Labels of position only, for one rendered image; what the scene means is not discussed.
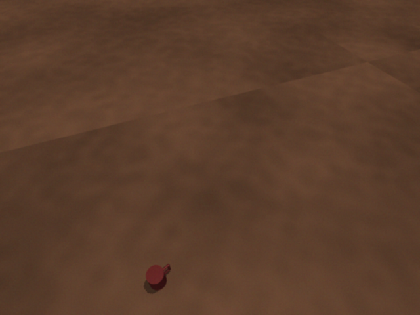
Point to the mug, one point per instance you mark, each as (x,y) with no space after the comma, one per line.
(156,276)

